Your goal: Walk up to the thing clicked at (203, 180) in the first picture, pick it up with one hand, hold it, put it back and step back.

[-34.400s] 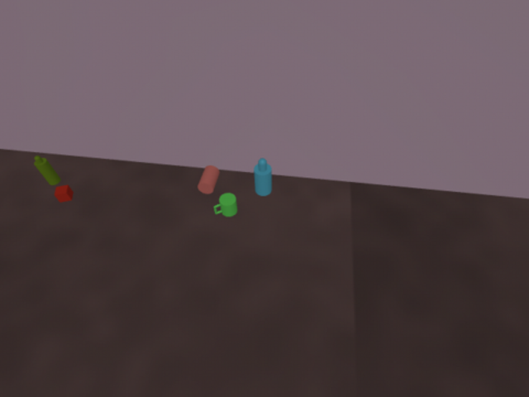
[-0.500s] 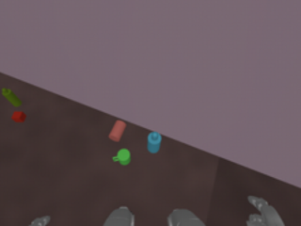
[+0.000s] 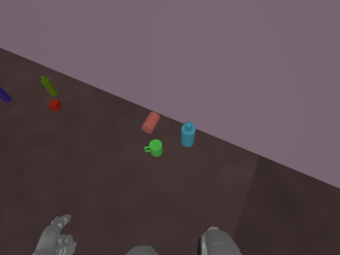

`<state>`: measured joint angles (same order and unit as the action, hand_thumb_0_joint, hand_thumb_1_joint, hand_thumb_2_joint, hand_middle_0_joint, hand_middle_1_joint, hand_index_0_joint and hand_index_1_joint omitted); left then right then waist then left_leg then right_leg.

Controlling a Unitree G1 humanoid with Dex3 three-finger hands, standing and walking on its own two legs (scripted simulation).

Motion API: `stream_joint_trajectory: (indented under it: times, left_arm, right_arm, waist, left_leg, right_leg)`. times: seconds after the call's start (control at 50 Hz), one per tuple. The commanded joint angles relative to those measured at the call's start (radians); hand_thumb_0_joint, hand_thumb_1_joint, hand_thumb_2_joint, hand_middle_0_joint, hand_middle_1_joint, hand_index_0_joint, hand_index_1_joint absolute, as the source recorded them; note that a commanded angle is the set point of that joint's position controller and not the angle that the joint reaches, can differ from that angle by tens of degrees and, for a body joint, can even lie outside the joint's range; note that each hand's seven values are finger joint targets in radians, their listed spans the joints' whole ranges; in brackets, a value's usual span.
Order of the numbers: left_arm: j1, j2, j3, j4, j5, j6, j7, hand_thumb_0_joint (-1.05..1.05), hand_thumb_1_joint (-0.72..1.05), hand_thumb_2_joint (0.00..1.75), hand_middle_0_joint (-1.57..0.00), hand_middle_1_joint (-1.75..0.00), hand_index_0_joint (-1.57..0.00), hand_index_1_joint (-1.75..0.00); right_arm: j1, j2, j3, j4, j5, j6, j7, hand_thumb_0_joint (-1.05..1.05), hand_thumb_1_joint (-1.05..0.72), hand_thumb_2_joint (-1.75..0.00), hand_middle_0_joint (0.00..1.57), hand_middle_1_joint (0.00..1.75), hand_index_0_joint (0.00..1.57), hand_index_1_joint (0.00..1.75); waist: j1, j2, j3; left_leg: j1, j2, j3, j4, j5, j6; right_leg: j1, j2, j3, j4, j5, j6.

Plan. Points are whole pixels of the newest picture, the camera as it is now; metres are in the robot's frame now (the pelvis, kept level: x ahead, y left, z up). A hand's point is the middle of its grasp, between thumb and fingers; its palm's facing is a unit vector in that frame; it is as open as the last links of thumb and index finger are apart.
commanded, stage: step back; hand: left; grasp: from above
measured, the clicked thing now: (150, 122) +0.93 +0.17 -0.71
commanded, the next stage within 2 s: stand in 1.46 s
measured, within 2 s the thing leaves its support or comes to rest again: neither
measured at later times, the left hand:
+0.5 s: hand out of the picture -0.11 +0.26 -0.12, palm faces -0.06 -0.90 -0.43, open 7.4 cm
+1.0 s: hand out of the picture -0.07 +0.25 -0.12, palm faces +0.00 -0.92 -0.39, open 7.4 cm
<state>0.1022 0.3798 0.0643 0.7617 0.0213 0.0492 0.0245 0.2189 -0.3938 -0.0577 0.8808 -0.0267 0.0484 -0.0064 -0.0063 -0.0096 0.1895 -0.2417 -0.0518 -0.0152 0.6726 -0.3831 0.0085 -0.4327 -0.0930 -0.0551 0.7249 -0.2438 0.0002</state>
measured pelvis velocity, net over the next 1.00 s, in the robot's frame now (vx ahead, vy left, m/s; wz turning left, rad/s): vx -0.15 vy -0.01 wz -0.03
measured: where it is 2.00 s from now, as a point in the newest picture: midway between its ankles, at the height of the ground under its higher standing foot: outside the picture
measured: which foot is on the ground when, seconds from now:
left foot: down 0.00-0.36, up 0.38-0.60, down 0.62-0.84, up 0.86-1.00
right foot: down 0.00-0.00, up 0.02-0.30, down 0.32-1.00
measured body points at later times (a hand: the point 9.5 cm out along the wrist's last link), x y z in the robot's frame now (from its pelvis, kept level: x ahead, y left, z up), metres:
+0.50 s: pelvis -0.15 -0.01 +0.01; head -0.13 -0.04 +0.46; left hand -0.10 +0.30 -0.09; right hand -0.08 -0.34 -0.12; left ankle -0.10 +0.13 -0.67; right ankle -0.17 -0.13 -0.71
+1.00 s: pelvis -0.15 -0.01 +0.02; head -0.14 -0.02 +0.47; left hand -0.08 +0.30 -0.09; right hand -0.10 -0.33 -0.11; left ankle -0.13 +0.13 -0.68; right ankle -0.16 -0.12 -0.71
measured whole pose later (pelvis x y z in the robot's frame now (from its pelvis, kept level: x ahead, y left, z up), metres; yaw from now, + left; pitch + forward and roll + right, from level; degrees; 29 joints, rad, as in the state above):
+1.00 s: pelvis -0.15 -0.01 +0.02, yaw -2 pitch -3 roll +0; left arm 0.20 0.34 0.06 0.98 0.03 -0.04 -0.01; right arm 0.22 -0.39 -0.06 1.00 -0.03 0.00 0.02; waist 0.02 0.04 0.07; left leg -0.36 -0.02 -0.07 0.83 -0.44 0.00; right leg -0.20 -0.01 -0.04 0.57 -0.31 -0.02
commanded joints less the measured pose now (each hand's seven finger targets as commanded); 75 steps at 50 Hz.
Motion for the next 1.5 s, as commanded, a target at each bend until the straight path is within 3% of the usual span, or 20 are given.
stream_joint_trajectory:
  times: [0.0, 0.1, 0.22, 0.28, 0.3, 0.34, 0.42, 0.52, 0.58, 0.6, 0.64, 0.66, 0.8, 0.82, 0.84, 0.86, 1.04, 1.12, 1.24, 1.48]
  left_arm:
    - [-0.039, 0.22, 0.068, -0.079, -0.01, -0.009, 0.025, 0.0, 0.9, 0.9, -0.2, -0.3, -0.2, -0.3]
    - [0.08, 0.212, 0.076, 0.014, -0.017, -0.005, 0.017, 0.0, 0.9, 0.9, -0.2, -0.3, -0.2, -0.3]
    - [0.081, 0.184, 0.051, 0.033, -0.002, -0.041, -0.006, 0.0, 0.9, 0.9, -0.2, -0.3, -0.2, -0.3]
    - [0.216, 0.175, 0.054, 0.126, 0.007, -0.062, -0.009, 0.0, 0.9, 0.9, -0.2, -0.3, -0.2, -0.3]
    - [0.224, 0.212, 0.066, 0.144, 0.019, -0.069, -0.006, 0.0, 0.9, 0.9, -0.2, -0.3, -0.2, -0.3]
    - [0.13, 0.396, 0.104, 0.089, 0.034, -0.073, -0.001, 0.0, 0.9, 0.9, -0.2, -0.3, -0.2, -0.3]
    - [0.019, 0.261, 0.075, 0.075, 0.021, -0.093, 0.006, 0.0, 0.9, 0.9, -0.2, -0.3, -0.2, -0.3]
    - [0.105, 0.272, 0.079, 0.094, 0.03, -0.091, -0.009, 0.0, 0.9, 0.9, -0.2, -0.3, -0.2, -0.3]
    - [0.068, 0.252, 0.056, 0.088, 0.017, -0.071, -0.02, 0.0, 0.9, 0.9, -0.2, -0.3, -0.2, -0.3]
    - [0.084, 0.206, 0.039, 0.091, 0.016, -0.067, -0.022, 0.0, 0.9, 0.9, -0.2, -0.3, -0.2, -0.3]
    - [0.039, 0.207, 0.042, 0.099, -0.004, -0.066, -0.02, 0.0, 0.9, 0.9, -0.2, -0.3, -0.2, -0.3]
    - [0.04, 0.239, 0.051, 0.107, 0.0, -0.07, -0.022, 0.0, 0.9, 0.9, -0.2, -0.3, -0.2, -0.3]
    - [0.175, 0.203, 0.062, 0.189, 0.013, -0.106, -0.017, 0.0, 0.9, 0.9, -0.2, -0.3, -0.2, -0.3]
    - [0.198, 0.288, 0.08, 0.191, 0.023, -0.111, -0.01, 0.0, 0.9, 0.9, -0.2, -0.3, -0.2, -0.3]
    - [0.141, 0.35, 0.09, 0.172, 0.023, -0.112, -0.011, 0.0, 0.9, 0.9, -0.2, -0.3, -0.2, -0.3]
    - [0.088, 0.331, 0.09, 0.144, 0.019, -0.114, -0.012, 0.0, 0.9, 0.9, -0.2, -0.3, -0.2, -0.3]
    - [0.016, 0.236, 0.039, 0.142, -0.009, -0.102, -0.015, 0.0, 0.9, 0.9, -0.2, -0.3, -0.2, -0.3]
    - [0.037, 0.189, 0.022, 0.166, -0.03, -0.071, -0.012, 0.0, 0.9, 0.9, -0.2, -0.3, -0.2, -0.3]
    - [0.036, 0.232, 0.019, 0.22, -0.01, -0.1, -0.012, 0.0, 0.9, 0.9, -0.2, -0.3, -0.2, -0.3]
    - [-0.024, 0.178, -0.017, 0.285, -0.02, -0.094, -0.011, 0.0, 0.9, 0.9, -0.2, -0.3, -0.2, -0.3]
  right_arm:
    - [0.012, -0.373, -0.091, -0.088, -0.009, -0.024, -0.002, 0.0, -0.9, -0.9, 0.2, 0.3, 0.2, 0.3]
    - [-0.156, -0.23, -0.044, -0.113, -0.017, -0.031, -0.022, 0.0, -0.9, -0.9, 0.2, 0.3, 0.2, 0.3]
    - [-0.064, -0.242, -0.063, -0.094, -0.015, -0.028, -0.015, 0.0, -0.9, -0.9, 0.2, 0.3, 0.2, 0.3]
    - [-0.099, -0.263, -0.064, -0.091, -0.007, -0.006, -0.004, 0.0, -0.9, -0.9, 0.2, 0.3, 0.2, 0.3]
    - [-0.092, -0.215, -0.051, -0.092, -0.004, -0.004, -0.002, 0.0, -0.9, -0.9, 0.2, 0.3, 0.2, 0.3]
    - [-0.199, -0.18, -0.046, -0.123, 0.001, -0.009, -0.013, 0.0, -0.9, -0.9, 0.2, 0.3, 0.2, 0.3]
    - [-0.084, -0.177, -0.042, -0.042, 0.015, -0.029, -0.008, 0.0, -0.9, -0.9, 0.2, 0.3, 0.2, 0.3]
    - [-0.127, -0.167, -0.039, -0.036, -0.007, -0.055, 0.016, 0.0, -0.9, -0.9, 0.2, 0.3, 0.2, 0.3]
    - [-0.03, -0.158, -0.051, 0.018, -0.003, -0.077, 0.014, 0.0, -0.9, -0.9, 0.2, 0.3, 0.2, 0.3]
    - [0.015, -0.177, -0.063, 0.037, -0.012, -0.086, 0.009, 0.0, -0.9, -0.9, 0.2, 0.3, 0.2, 0.3]
    - [0.011, -0.316, -0.085, 0.028, -0.01, -0.092, 0.01, 0.0, -0.9, -0.9, 0.2, 0.3, 0.2, 0.3]
    - [-0.009, -0.304, -0.083, 0.019, -0.008, -0.095, 0.012, 0.0, -0.9, -0.9, 0.2, 0.3, 0.2, 0.3]
    - [-0.092, -0.163, -0.029, 0.009, 0.006, -0.067, 0.016, 0.0, -0.9, -0.9, 0.2, 0.3, 0.2, 0.3]
    - [-0.109, -0.116, -0.019, -0.01, 0.011, -0.065, 0.014, 0.0, -0.9, -0.9, 0.2, 0.3, 0.2, 0.3]
    - [-0.104, -0.155, -0.031, 0.0, 0.002, -0.061, 0.0, 0.0, -0.9, -0.9, 0.2, 0.3, 0.2, 0.3]
    - [-0.068, -0.193, -0.041, 0.016, 0.004, -0.065, -0.002, 0.0, -0.9, -0.9, 0.2, 0.3, 0.2, 0.3]
    - [0.004, -0.127, -0.035, 0.08, -0.002, -0.092, 0.008, 0.0, -0.9, -0.9, 0.2, 0.3, 0.2, 0.3]
    - [-0.084, -0.264, -0.054, 0.054, 0.004, -0.098, -0.003, 0.0, -0.9, -0.9, 0.2, 0.3, 0.2, 0.3]
    - [-0.169, -0.162, -0.014, 0.073, 0.014, -0.08, 0.001, 0.0, -0.9, -0.9, 0.2, 0.3, 0.2, 0.3]
    - [-0.217, -0.164, -0.005, 0.155, 0.025, -0.089, 0.003, 0.0, -0.9, -0.9, 0.2, 0.3, 0.2, 0.3]
  waist:
    - [-0.049, 0.235, -0.214]
    - [0.053, 0.126, -0.144]
    - [-0.018, 0.185, -0.251]
    - [0.035, 0.184, -0.265]
    - [0.033, 0.088, -0.24]
    - [0.095, -0.214, -0.132]
    - [0.005, -0.103, -0.106]
    - [0.076, -0.172, -0.108]
    - [0.018, -0.134, -0.141]
    - [0.0, -0.06, -0.181]
    - [-0.022, 0.135, -0.166]
    - [-0.012, 0.094, -0.116]
    - [0.073, 0.081, -0.175]
    - [0.099, -0.116, -0.152]
    - [0.086, -0.13, -0.092]
    - [0.06, -0.061, -0.057]
    - [0.001, -0.115, -0.184]
    - [0.013, 0.118, -0.237]
    - [0.02, 0.055, -0.231]
    - [0.006, -0.005, -0.275]
  left_leg:
    - [-0.081, 0.452, -0.524, -0.348, 0.379, 0.293]
    - [-0.117, 0.31, -0.22, -0.265, 0.447, 0.231]
    - [0.134, 0.302, -0.205, -0.217, 0.237, 0.226]
    - [-0.007, 0.261, -0.146, -0.169, 0.077, 0.168]
    - [-0.149, 0.208, -0.108, -0.069, -0.009, 0.113]
    - [-0.283, 0.037, -0.152, 0.24, -0.196, -0.012]
    - [-0.228, -0.002, -0.148, 0.354, -0.038, -0.018]
    - [-0.186, 0.039, -0.025, 0.027, -0.111, -0.028]
    - [0.073, 0.006, 0.033, -0.282, 0.039, -0.004]
    - [0.202, 0.048, -0.059, -0.305, 0.062, 0.012]
    - [0.076, 0.369, -0.542, -0.447, -0.399, 0.216]
    - [-0.006, 0.381, -0.542, -0.459, -0.391, 0.247]
    - [-0.219, 0.155, -0.133, -0.134, -0.012, 0.068]
    - [-0.397, 0.013, -0.083, 0.074, -0.111, 0.016]
    - [-0.331, 0.025, -0.091, 0.219, -0.197, -0.001]
    - [-0.319, 0.059, -0.137, 0.269, -0.173, -0.003]
    - [0.04, 0.043, 0.054, -0.225, 0.21, -0.001]
    - [0.001, 0.372, -0.347, -0.315, 0.261, 0.223]
    - [0.002, 0.173, -0.078, -0.206, 0.255, 0.038]
    - [0.217, 0.196, -0.062, -0.264, 0.563, 0.032]
  right_leg:
    - [-0.024, 0.15, 0.12, 0.348, -0.437, -0.008]
    - [-0.019, 0.172, 0.201, 0.585, -0.264, -0.008]
    - [0.047, 0.104, 0.101, 0.046, -0.278, 0.012]
    - [0.282, 0.138, 0.013, -0.312, -0.118, -0.028]
    - [0.355, 0.098, 0.135, -0.344, -0.131, -0.053]
    - [0.038, -0.32, 0.71, -0.495, -0.429, -0.269]
    - [0.096, -0.141, 0.325, -0.355, -0.052, -0.175]
    - [0.207, -0.142, 0.326, -0.371, -0.273, -0.177]
    - [0.127, -0.106, 0.245, -0.261, -0.174, -0.135]
    - [0.047, -0.076, 0.204, -0.154, -0.125, -0.106]
    - [-0.066, 0.068, 0.061, 0.109, -0.342, -0.027]
    - [-0.023, 0.055, 0.105, 0.173, -0.333, -0.028]
    - [0.43, 0.083, 0.089, -0.33, -0.082, -0.042]
    - [0.439, -0.121, 0.454, -0.451, -0.308, -0.118]
    - [0.247, -0.312, 0.622, -0.53, -0.474, -0.226]
    - [0.218, -0.336, 0.623, -0.513, -0.396, -0.27]
    - [0.213, -0.105, 0.13, -0.194, 0.366, -0.112]
    - [0.197, 0.074, 0.058, -0.015, -0.262, -0.017]
    - [0.281, -0.024, 0.182, -0.276, 0.124, -0.056]
    - [0.295, -0.023, 0.137, -0.361, 0.336, -0.016]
